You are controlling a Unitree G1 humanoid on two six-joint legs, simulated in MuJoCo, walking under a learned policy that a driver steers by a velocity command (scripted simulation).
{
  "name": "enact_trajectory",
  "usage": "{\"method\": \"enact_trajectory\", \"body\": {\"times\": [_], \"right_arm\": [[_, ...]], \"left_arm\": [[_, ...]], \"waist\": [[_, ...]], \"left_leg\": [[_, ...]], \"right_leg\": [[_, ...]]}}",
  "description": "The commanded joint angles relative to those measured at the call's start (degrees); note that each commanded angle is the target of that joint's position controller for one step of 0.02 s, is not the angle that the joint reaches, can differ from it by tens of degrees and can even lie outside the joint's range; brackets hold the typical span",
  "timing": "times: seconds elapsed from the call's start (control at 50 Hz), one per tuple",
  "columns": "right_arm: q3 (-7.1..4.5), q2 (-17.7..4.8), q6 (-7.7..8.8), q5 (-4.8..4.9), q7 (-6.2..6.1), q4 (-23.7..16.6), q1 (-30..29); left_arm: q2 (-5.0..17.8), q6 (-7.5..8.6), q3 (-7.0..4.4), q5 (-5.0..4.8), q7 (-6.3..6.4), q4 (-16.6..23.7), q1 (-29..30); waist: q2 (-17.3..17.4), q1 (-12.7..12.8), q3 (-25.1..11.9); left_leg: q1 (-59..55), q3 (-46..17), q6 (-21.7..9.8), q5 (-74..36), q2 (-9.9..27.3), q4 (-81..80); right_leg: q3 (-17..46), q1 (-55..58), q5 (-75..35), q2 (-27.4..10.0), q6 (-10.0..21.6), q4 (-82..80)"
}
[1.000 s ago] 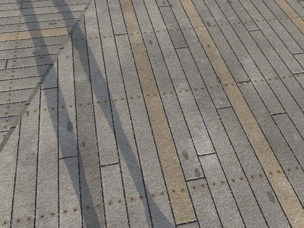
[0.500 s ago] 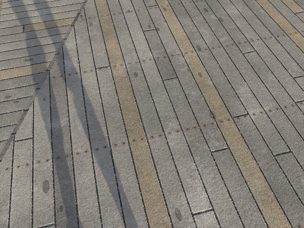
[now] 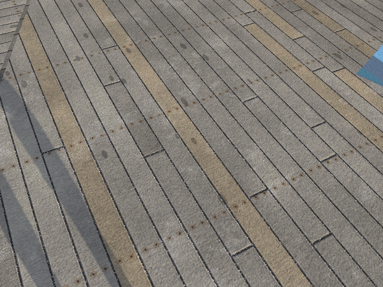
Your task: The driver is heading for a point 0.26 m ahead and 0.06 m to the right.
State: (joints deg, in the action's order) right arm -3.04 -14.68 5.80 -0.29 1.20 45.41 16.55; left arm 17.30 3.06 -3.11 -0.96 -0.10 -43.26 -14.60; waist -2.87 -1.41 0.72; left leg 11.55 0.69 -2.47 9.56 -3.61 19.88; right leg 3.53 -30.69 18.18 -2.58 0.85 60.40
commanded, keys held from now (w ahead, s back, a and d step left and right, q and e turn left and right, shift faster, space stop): w+e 0.04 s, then no key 0.96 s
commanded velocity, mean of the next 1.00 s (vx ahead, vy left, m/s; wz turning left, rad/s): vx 0.14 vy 0.00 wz -0.09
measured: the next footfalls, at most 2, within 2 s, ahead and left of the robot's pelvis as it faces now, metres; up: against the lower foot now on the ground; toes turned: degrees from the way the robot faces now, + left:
right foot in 0.26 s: +0.30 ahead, -0.15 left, +0.00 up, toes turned -3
left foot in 0.58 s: +0.27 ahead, +0.10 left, +0.00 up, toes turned -4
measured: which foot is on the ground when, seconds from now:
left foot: down 0.00-0.26, up 0.28-0.56, down 0.58-1.00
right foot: up 0.00-0.24, down 0.26-1.00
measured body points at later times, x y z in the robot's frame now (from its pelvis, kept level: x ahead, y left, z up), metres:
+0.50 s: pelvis +0.18 -0.05 -0.01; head +0.22 -0.06 +0.44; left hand +0.36 +0.19 -0.12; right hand +0.26 -0.33 -0.14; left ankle +0.20 +0.11 -0.72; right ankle +0.26 -0.15 -0.74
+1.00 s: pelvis +0.25 -0.02 -0.01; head +0.26 -0.02 +0.44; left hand +0.36 +0.23 -0.15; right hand +0.30 -0.28 -0.15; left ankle +0.23 +0.10 -0.74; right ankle +0.26 -0.15 -0.74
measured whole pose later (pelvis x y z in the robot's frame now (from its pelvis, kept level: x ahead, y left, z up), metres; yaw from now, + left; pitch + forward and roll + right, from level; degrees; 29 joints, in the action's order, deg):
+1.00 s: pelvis +0.25 -0.02 -0.01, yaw -4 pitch -1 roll +0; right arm -1.0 -12.8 0.8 -0.2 -1.6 56.9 11.6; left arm 13.6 -0.7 -2.5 0.1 1.6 -55.8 -9.5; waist 0.1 -0.2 1.9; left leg 10.0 0.1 0.4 18.1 0.8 29.2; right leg 0.6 -14.1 13.2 0.0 -0.5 28.4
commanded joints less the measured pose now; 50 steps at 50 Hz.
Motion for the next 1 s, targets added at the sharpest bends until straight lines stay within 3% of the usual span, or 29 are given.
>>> {"method": "enact_trajectory", "body": {"times": [0.02, 0.1, 0.18, 0.22, 0.24, 0.26, 0.28, 0.3, 0.32, 0.34, 0.36, 0.38, 0.4, 0.44, 0.5, 0.56, 0.58, 0.6, 0.62, 0.66, 0.74, 0.86, 1.0], "right_arm": [[-2.1, -8.8, 1.17, 0.12, -0.44, -2.6, -1.5], [-1.77, -9.3, 0.32, 0.4, -0.98, -0.8, -1.2], [-1.64, -10.5, -0.95, 1.04, -1.2, 1.9, 2.6], [-1.88, -11.6, -1.64, 1.41, -1.4, 2.5, 1.7], [-1.88, -11.7, -1.93, 1.62, -1.57, 2.5, 0.5], [-1.46, -10.6, -1.86, 1.22, -1.59, 2.7, 1.7], [-0.23, -7.7, -1.21, -0.75, -1.53, 1.3, 3.8], [1.81, -2.7, -1.16, -0.6, -0.76, 3.1, 12.6], [0.47, -8.1, -1.83, 0.46, -0.43, 4.7, 11.3], [-0.01, -9.4, -2.52, 1.52, -0.55, 3.2, 6.2], [0.05, -8.4, -3.42, 1.35, -1.27, 2.8, 3.0], [-0.15, -8.1, -4.63, 0.75, -2.03, 2.7, 1.7], [-0.13, -7.5, -5.71, 0.52, -2.56, 2.8, 2.3], [0.2, -5.6, -6.75, 0.14, -3.37, 4.0, 4.5], [0.2, -5.1, -7.05, -0.23, -3.49, 4.7, 3.3], [0.14, -4.9, -6.91, -1.59, -3.04, 4.7, 1.6], [0.12, -6.2, -6.76, -1.95, -3.12, 3.8, 0.4], [-0.75, -10.3, -6.72, -1.22, -3.48, 3.3, -1.8], [-0.78, -9.2, -6.4, -0.84, -3.37, 4.1, -3.0], [0.2, -5.8, -5.25, -1.23, -3.18, 4.5, -5.0], [0.36, -5.9, -3.73, -0.28, -2.93, 6.1, -3.4], [0.55, -5.6, -4.14, 0.03, -3.09, 8.2, -2.6], [0.67, -5.0, -4.65, 0.15, -2.9, 10.3, -3.2]], "left_arm": [[2.2, 0.27, -0.38, 0.17, -0.19, 4.3, 1.5], [0.6, 0.9, 0.37, 0.99, -0.86, 6.1, 7.0], [1.3, 1.38, 0.13, 0.87, -1.92, 7.7, 11.3], [3.0, 1.41, -0.55, 1.3, -2.14, 7.6, 9.5], [4.0, 1.44, -1.15, 1.73, -1.96, 6.2, 5.4], [6.7, 1.46, -2.06, 2.1, -1.43, 4.9, 1.0], [11.2, 1.1, -2.81, 3.28, -0.64, 4.5, -4.6], [9.0, 0.35, -1.66, 3.32, -0.44, 4.2, -4.6], [5.2, -0.49, -0.83, 1.98, -0.83, 4.0, -5.0], [4.3, -0.82, -0.43, 1.25, -1.0, 4.3, -0.6], [3.6, -0.92, -0.18, 1.2, -0.97, 4.4, 3.3], [3.3, -1.07, -0.04, 1.36, -0.97, 4.5, 6.6], [4.3, -1.22, -0.4, 2.03, -0.94, 4.4, 8.7], [4.6, -1.42, -0.74, 2.76, -0.73, 4.2, 11.1], [3.6, -1.59, -0.54, 2.35, -0.14, 2.8, 11.4], [1.5, -1.97, 0.24, 1.9, 0.07, 0.7, 10.4], [0.7, -2.02, 0.59, 2.13, 0.03, -0.4, 8.6], [1.5, -2.03, 0.19, 2.18, 0.01, -0.8, 6.1], [1.5, -2.19, 0.15, 2.15, 0.41, -1.1, 6.7], [1.5, -2.46, -0.03, 1.95, 1.03, -1.9, 6.6], [1.5, -2.58, -0.21, 1.96, 1.17, -4.3, 5.3], [1.5, -2.65, -0.36, 1.26, 1.31, -7.6, 5.2], [2.1, -3.46, -0.49, 1.02, 2.05, -11.2, 5.1]], "waist": [[7.2, 0.2, 0.2], [6.4, -0.6, 0.9], [7.4, -1.8, -0.7], [8.0, 0.3, -2.0], [7.5, 2.9, -3.9], [5.2, 4.6, -6.9], [-2.3, 5.0, -14.9], [-12.6, 2.4, -24.2], [-6.3, 4.2, -25.7], [-4.1, 3.8, -17.9], [-0.9, 2.8, -12.8], [-0.4, 1.3, -9.2], [-2.5, -0.3, -7.3], [-4.8, -1.7, -7.2], [-4.5, -1.2, -8.2], [-3.0, -1.7, -4.8], [-1.0, -1.1, -2.2], [4.6, 1.9, 0.8], [8.8, 1.9, 1.9], [10.5, 2.6, 2.0], [6.7, 1.7, -0.4], [3.4, 0.8, -2.4], [2.8, 1.1, -1.9]], "left_leg": [[-4.9, -12.4, -10.6, -9.5, 17.0, -11.9], [-2.1, -2.4, -8.0, -27.0, 13.2, -10.4], [-6.7, -1.7, -6.3, -30.6, 14.1, -5.6], [-9.4, -2.7, -4.9, -32.7, 15.0, -0.6], [-9.4, -2.1, -3.7, -35.5, 13.8, 4.4], [-7.0, -0.5, -1.5, -33.3, 10.9, 12.0], [4.3, 1.4, 1.6, -14.6, 7.1, 26.4], [15.8, -1.3, 4.9, 28.2, 2.1, 42.9], [15.9, -6.9, 5.3, 31.9, 4.3, 46.5], [19.7, -5.8, 5.6, 30.0, 5.9, 46.8], [20.6, -4.8, 6.0, 26.9, 7.3, 44.4], [18.2, -4.8, 6.5, 24.4, 8.5, 40.3], [13.2, -4.2, 6.8, 21.4, 8.8, 36.5], [6.4, -2.4, 7.1, 17.5, 7.6, 30.1], [0.1, -1.8, 5.7, 7.0, 7.2, 20.9], [-5.9, -1.1, 3.3, 0.0, 6.5, 11.0], [-5.0, -4.3, 1.9, 0.3, 9.2, 6.3], [0.4, -5.9, 0.4, 7.8, 11.1, 4.6], [8.6, -6.1, -0.1, 18.3, 10.0, 1.8], [12.1, -5.9, 1.6, 18.1, 9.3, -0.6], [6.2, -4.6, 2.3, 6.1, 8.4, 2.5], [1.9, -3.3, 1.7, -4.1, 7.4, 4.7], [0.8, -2.5, 1.6, -7.6, 6.7, 4.3]], "right_leg": [[2.1, -8.6, -5.8, -3.5, -1.0, -5.8], [-1.8, -2.1, -19.0, -1.9, -1.1, -20.2], [-2.9, 2.8, -22.9, 1.0, 0.2, -28.0], [-2.7, 5.9, -19.8, 2.0, 1.8, -31.1], [-3.7, 11.6, -21.9, 3.3, 2.9, -34.2], [-3.1, 20.1, -32.5, 2.1, 4.6, -36.2], [7.4, 36.9, -59.8, -9.1, 9.4, -29.6], [22.4, 48.7, -69.9, -21.8, 20.4, -29.4], [22.4, 45.0, -60.3, -19.0, 19.3, -31.2], [17.7, 39.0, -52.0, -16.2, 16.9, -33.5], [15.4, 32.2, -43.5, -14.0, 14.9, -36.1], [13.5, 24.2, -35.2, -12.7, 13.4, -39.1], [11.5, 17.2, -29.6, -11.1, 12.4, -41.6], [8.5, 10.9, -23.6, -9.3, 12.5, -44.1], [6.7, 8.7, -10.6, -8.1, 11.3, -45.4], [5.6, 4.2, 9.7, -4.9, 6.2, -45.4], [4.9, 3.5, 13.6, -3.1, 3.5, -44.1], [2.2, 5.0, 11.9, 0.2, 1.3, -42.2], [-0.6, 11.6, 5.8, 2.0, 0.0, -39.3], [-1.1, 17.6, -1.3, 1.8, 0.3, -36.2], [-0.8, 18.4, -9.2, 1.2, 1.2, -35.5], [-1.1, 20.4, -18.0, 0.9, 0.8, -34.3], [-1.2, 22.2, -20.5, 0.7, 0.5, -34.2]]}}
